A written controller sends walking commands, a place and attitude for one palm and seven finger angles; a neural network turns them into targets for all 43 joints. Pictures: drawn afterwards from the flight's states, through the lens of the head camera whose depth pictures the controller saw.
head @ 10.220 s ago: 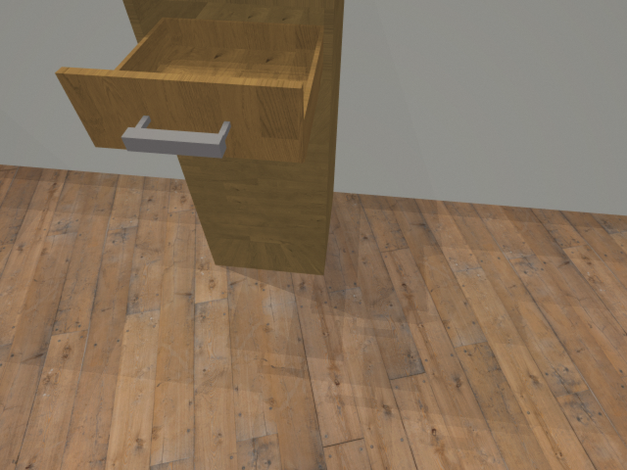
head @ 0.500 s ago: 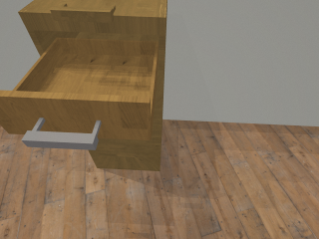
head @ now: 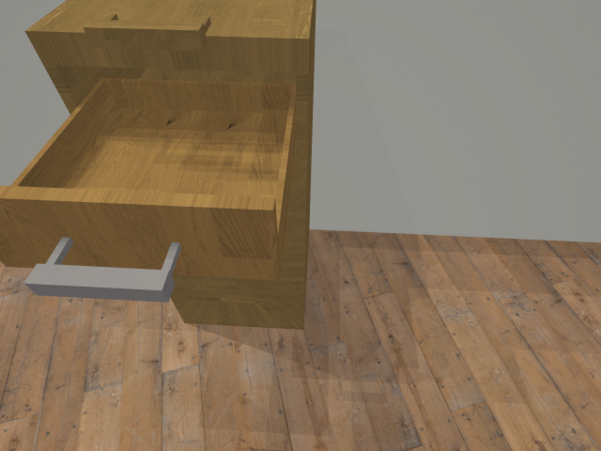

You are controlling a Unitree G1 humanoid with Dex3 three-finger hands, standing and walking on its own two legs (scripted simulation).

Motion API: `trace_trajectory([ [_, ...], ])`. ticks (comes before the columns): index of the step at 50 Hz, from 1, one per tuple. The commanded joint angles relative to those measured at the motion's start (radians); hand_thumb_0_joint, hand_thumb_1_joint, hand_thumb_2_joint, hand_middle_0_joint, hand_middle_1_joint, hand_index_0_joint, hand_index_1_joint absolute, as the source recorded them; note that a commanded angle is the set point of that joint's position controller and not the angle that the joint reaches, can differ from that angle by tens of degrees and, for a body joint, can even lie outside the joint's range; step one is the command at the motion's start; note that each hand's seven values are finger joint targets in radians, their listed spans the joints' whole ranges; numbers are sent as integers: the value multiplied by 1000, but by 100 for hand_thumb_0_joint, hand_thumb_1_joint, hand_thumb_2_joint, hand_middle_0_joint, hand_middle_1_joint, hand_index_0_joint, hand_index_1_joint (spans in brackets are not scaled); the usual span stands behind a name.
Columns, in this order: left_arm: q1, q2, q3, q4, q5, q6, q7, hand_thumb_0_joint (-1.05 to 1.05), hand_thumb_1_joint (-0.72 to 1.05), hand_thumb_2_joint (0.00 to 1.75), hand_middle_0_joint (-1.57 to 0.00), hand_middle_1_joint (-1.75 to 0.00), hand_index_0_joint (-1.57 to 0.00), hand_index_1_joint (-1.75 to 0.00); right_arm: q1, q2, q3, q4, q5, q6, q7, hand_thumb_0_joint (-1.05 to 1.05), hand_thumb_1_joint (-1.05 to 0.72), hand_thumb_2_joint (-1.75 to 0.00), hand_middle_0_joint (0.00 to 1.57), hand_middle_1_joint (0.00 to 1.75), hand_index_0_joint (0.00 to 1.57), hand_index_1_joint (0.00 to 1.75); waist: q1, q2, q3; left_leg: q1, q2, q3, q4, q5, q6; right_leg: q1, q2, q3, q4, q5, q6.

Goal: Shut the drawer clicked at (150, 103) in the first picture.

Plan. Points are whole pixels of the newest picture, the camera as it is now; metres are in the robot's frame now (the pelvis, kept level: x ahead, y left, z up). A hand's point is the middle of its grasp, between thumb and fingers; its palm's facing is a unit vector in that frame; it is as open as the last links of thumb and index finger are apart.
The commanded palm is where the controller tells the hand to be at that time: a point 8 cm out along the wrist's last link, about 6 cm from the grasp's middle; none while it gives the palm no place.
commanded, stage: raise the hand and make a fist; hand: left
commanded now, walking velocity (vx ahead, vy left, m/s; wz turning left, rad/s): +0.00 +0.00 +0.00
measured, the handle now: (110, 265) +0.29 +0.26 +0.11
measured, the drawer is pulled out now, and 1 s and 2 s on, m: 0.30 0.30 0.30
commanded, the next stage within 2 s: bring the fist close to the handle in 1.82 s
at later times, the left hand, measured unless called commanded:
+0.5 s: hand out of the picture +0.09 +0.21 +0.04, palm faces +0.19 -0.98 -0.07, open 5.1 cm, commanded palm +0.08 +0.25 +0.04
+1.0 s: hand (77, 448) +0.11 +0.21 +0.11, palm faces +0.04 -1.00 -0.08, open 3.1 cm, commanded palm +0.07 +0.26 +0.14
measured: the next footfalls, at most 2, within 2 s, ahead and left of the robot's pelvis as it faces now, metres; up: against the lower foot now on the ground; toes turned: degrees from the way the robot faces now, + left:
none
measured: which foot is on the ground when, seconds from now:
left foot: down 0.00-1.00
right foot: down 0.00-1.00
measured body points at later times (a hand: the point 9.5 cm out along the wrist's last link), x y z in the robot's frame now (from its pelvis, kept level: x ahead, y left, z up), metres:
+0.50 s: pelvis -0.04 +0.00 -0.05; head -0.03 +0.00 +0.40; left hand +0.08 +0.26 +0.04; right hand +0.20 -0.21 -0.08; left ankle -0.02 +0.13 -0.74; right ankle -0.03 -0.09 -0.74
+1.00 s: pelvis -0.04 +0.03 -0.02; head -0.06 +0.02 +0.43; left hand +0.10 +0.26 +0.11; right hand +0.17 -0.19 -0.06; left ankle -0.02 +0.13 -0.74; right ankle -0.03 -0.09 -0.74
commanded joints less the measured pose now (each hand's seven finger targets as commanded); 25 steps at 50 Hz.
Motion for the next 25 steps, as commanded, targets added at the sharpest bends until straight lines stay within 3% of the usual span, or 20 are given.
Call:
trace_trajectory([
  [1,-105,-30,-50,-754,-95,-113,50,0,90,90,-30,-41,-30,-41,-115,-151,-49,-296,45,-185,-35,0,-90,-90,20,30,20,30,-47,108,-125,73,-8,-72,-2,381,50,-81,-35,-8,-5,285,16],
  [2,-81,36,16,-757,-84,-153,32,0,90,90,-32,-43,-32,-43,-117,-172,-71,-315,28,-198,-39,0,-90,-90,20,30,20,30,-68,-2,-117,37,-18,-63,33,317,54,-142,-31,-20,-7,245,24],
  [3,0,6,0,-706,-82,-198,6,0,90,90,-34,-45,-34,-45,-124,-173,-76,-347,14,-209,-36,0,-90,-90,20,30,20,30,-63,-118,-54,-31,-30,-66,59,247,58,-203,-22,-26,-3,195,34],
  [4,162,-16,28,-599,-88,-229,-30,0,90,90,-36,-47,-36,-47,-140,-168,-87,-384,17,-208,-29,0,-90,-90,20,30,20,30,-24,-223,-33,-91,-33,-71,77,227,54,-210,-18,-31,24,174,35],
  [5,278,-69,4,-534,-97,-274,-87,0,90,90,-38,-50,-38,-50,-142,-161,-88,-407,10,-202,-11,0,-90,-90,20,30,20,30,3,-293,-18,-167,-41,-70,105,196,44,-241,-13,-29,66,183,44],
  [6,378,-75,32,-497,-124,-331,-149,0,90,90,-40,-52,-40,-52,-164,-160,-99,-427,8,-193,4,0,-90,-90,20,30,20,30,27,-358,-13,-248,-42,-70,140,164,31,-249,-16,-23,109,208,51],
  [7,421,-65,53,-506,-146,-397,-218,0,90,90,-42,-54,-42,-54,-183,-164,-106,-447,10,-187,20,0,-90,-90,20,30,20,30,41,-362,-19,-303,-46,-62,170,143,22,-249,-23,-8,144,246,55],
  [8,438,-42,78,-524,-167,-460,-285,0,90,90,-44,-56,-44,-56,-196,-168,-112,-478,12,-185,35,0,-90,-90,20,30,20,30,47,-359,-47,-335,-53,-54,204,131,15,-245,-30,10,176,289,56],
  [9,459,5,132,-514,-182,-506,-351,0,90,90,-46,-58,-46,-58,-200,-177,-118,-500,15,-178,52,0,-90,-90,20,30,20,30,62,-258,-61,-337,-62,-45,232,143,6,-229,-45,35,209,347,46],
  [10,413,56,161,-553,-197,-545,-418,0,90,90,-48,-60,-48,-60,-207,-188,-116,-536,15,-173,60,0,-90,-90,20,30,20,30,47,-218,-105,-346,-67,-40,262,138,3,-222,-56,57,232,369,43],
  [11,381,143,249,-614,-191,-552,-434,0,90,90,-50,-62,-50,-62,-219,-186,-122,-570,18,-165,56,0,-90,-90,20,30,20,30,64,-161,-164,-360,-72,-23,283,138,12,-207,-62,79,244,359,41],
  [12,352,165,263,-696,-186,-543,-437,0,90,90,-52,-65,-52,-65,-232,-180,-117,-606,18,-154,50,0,-90,-90,20,30,20,30,71,-78,-205,-354,-76,-8,287,131,21,-200,-61,86,248,315,36],
  [14,229,188,285,-889,-205,-530,-398,0,90,90,-56,-69,-56,-69,-218,-164,-111,-635,13,-130,36,0,-90,-90,20,30,20,30,57,82,-257,-313,-79,-1,297,117,29,-218,-52,88,252,236,32],
  [15,187,162,269,-966,-214,-533,-373,0,90,90,-58,-71,-58,-71,-217,-149,-107,-652,15,-124,30,0,-90,-90,20,30,20,30,39,115,-278,-283,-74,-5,304,117,36,-228,-43,83,251,211,29],
  [18,80,122,238,-1096,-228,-585,-304,0,90,90,-64,-78,-64,-78,-145,-129,-91,-638,12,-128,13,0,-90,-90,20,30,20,30,-19,108,-273,-252,-57,-50,340,105,50,-300,-23,76,237,170,27],
  [19,3,127,210,-1151,-225,-609,-303,0,90,90,-66,-80,-66,-80,-130,-138,-84,-636,8,-130,8,0,-90,-90,20,30,20,30,-51,58,-263,-262,-51,-64,355,79,56,-334,-16,81,232,124,31],
  [22,-89,109,115,-1072,-217,-644,-366,0,90,90,-72,-86,-72,-86,-131,-158,-61,-599,19,-173,-8,0,-90,-90,20,30,20,30,-108,48,-136,-299,-38,-92,372,-31,62,-430,-18,100,175,-65,26],
  [23,-122,118,95,-1046,-217,-629,-398,0,90,90,-74,-88,-74,-88,-138,-170,-54,-592,25,-189,-13,0,-90,-90,20,30,20,30,-117,48,-114,-306,-35,-101,364,-75,64,-441,-19,107,152,-135,27],
  [24,-141,119,70,-1002,-220,-595,-430,0,90,90,-76,-91,-76,-91,-146,-176,-47,-591,33,-198,-18,0,-90,-90,20,30,20,30,-126,5,-83,-316,-33,-109,357,-102,68,-437,-21,125,122,-187,33],
  [25,-131,156,91,-975,-218,-550,-453,0,90,90,-78,-93,-78,-93,-150,-184,-48,-590,40,-207,-23,0,-90,-90,20,30,20,30,-106,17,-94,-320,-35,-109,337,-126,66,-414,-29,142,95,-235,33],
])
